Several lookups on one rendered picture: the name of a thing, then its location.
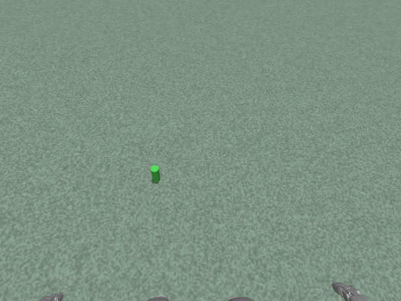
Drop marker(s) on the can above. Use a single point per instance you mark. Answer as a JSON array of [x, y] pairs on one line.
[[155, 173]]

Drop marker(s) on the right robot hand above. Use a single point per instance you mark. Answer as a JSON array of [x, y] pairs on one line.
[[349, 293]]

